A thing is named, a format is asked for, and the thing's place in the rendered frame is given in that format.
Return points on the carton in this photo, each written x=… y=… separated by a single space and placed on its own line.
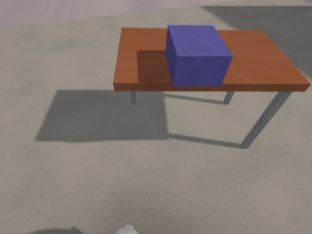
x=196 y=56

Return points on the table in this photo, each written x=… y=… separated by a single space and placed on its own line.
x=257 y=66

